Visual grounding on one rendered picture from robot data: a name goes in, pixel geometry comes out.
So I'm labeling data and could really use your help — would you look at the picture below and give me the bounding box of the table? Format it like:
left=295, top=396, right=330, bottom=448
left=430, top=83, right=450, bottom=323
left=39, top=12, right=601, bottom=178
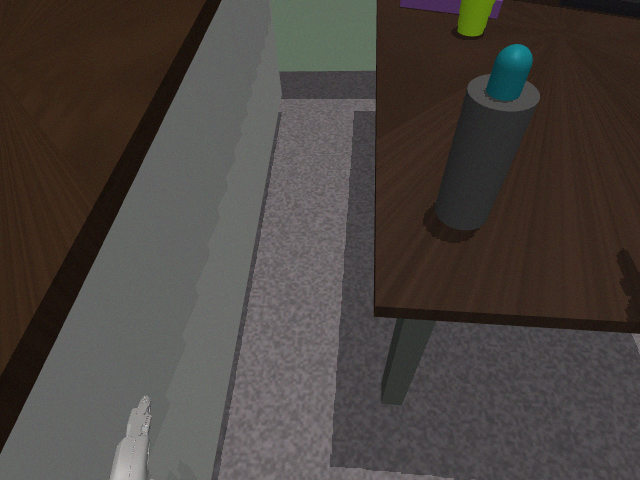
left=374, top=0, right=640, bottom=405

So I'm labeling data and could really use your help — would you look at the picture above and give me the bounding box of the left robot hand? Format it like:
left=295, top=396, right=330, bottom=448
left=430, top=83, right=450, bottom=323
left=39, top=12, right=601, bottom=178
left=110, top=395, right=154, bottom=480

